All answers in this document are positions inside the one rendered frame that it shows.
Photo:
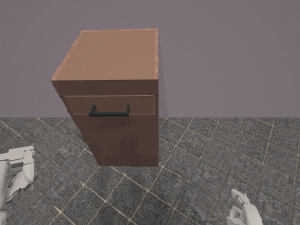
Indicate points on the robot right hand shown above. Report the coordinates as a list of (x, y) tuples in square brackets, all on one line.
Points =
[(249, 214)]

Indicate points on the drawer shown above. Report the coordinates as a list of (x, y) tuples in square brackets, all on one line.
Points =
[(138, 104)]

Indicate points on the handle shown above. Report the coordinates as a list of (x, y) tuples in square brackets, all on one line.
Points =
[(108, 114)]

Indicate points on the cabinet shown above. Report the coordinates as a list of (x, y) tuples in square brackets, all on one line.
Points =
[(109, 62)]

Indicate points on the left robot forearm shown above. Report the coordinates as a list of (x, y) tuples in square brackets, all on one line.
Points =
[(4, 217)]

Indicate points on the robot left hand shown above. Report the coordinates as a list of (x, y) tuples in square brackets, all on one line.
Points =
[(20, 163)]

